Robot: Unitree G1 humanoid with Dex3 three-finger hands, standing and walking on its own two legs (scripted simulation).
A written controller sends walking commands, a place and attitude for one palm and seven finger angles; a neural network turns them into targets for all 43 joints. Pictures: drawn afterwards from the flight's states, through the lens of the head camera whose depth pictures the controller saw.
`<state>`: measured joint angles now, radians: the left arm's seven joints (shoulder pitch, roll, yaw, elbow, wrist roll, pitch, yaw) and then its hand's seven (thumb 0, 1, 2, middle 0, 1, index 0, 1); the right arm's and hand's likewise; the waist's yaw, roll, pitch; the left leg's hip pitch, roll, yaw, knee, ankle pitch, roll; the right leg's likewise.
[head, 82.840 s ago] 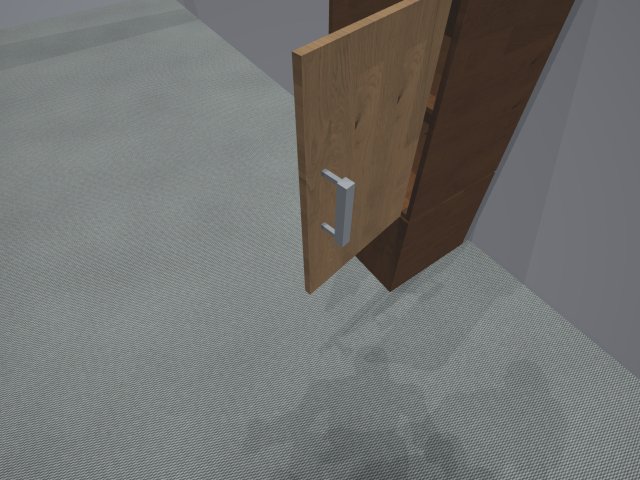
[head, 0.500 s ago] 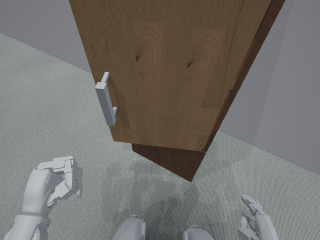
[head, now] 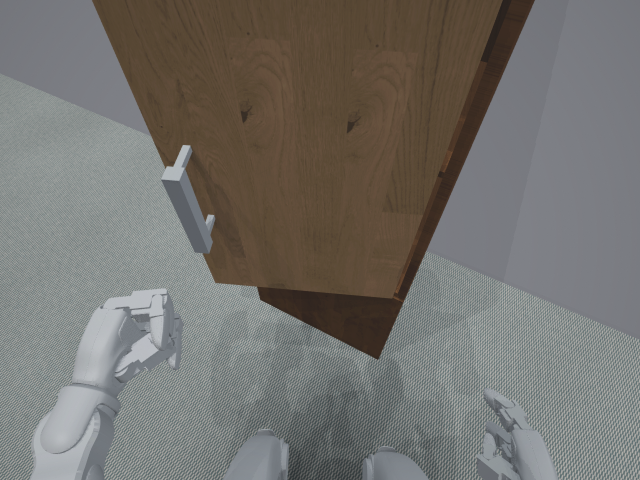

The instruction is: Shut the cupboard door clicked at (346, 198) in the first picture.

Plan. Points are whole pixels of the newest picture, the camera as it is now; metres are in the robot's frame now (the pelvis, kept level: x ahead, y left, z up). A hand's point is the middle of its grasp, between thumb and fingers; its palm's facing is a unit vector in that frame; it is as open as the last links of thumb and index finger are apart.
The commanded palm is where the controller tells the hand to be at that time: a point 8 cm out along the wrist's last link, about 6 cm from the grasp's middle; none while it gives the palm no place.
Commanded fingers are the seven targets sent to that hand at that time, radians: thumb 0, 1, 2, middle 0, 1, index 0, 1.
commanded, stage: bring the fist close to the handle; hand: left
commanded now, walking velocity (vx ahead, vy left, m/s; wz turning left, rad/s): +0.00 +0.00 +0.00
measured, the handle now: (194, 202) +0.46 +0.20 +0.05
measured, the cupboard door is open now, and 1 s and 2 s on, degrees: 23 23 11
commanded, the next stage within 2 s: push the door shut along its arc in 1.02 s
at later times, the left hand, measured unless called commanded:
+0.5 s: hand (199, 281) +0.34 +0.17 +0.05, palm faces -0.06 -1.00 -0.03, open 3.1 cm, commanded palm +0.32 +0.22 +0.05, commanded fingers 0.00 0.90 0.90 -1.30 -1.50 -1.30 -1.50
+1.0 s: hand (203, 274) +0.35 +0.17 +0.05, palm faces -0.03 -1.00 -0.02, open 3.1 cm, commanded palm +0.33 +0.22 +0.05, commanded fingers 0.00 0.90 0.90 -1.30 -1.50 -1.30 -1.50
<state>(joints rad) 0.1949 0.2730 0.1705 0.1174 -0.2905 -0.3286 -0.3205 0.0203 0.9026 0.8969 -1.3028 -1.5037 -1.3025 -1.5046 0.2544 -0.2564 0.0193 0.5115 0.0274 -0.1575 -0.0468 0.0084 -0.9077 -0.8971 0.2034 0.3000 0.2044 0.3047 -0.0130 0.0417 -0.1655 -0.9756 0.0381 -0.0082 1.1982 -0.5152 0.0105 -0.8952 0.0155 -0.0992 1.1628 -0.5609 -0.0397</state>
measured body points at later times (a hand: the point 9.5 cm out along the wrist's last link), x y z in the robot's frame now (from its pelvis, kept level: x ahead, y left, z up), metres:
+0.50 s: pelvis +0.00 +0.01 +0.00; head +0.08 +0.01 +0.45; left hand +0.33 +0.22 +0.06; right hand +0.15 -0.23 -0.09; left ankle +0.03 +0.11 -0.64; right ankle +0.00 -0.10 -0.64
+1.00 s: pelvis +0.00 +0.01 +0.01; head +0.08 +0.01 +0.45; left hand +0.34 +0.22 +0.05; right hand +0.12 -0.25 -0.09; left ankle +0.03 +0.11 -0.64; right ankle +0.00 -0.10 -0.64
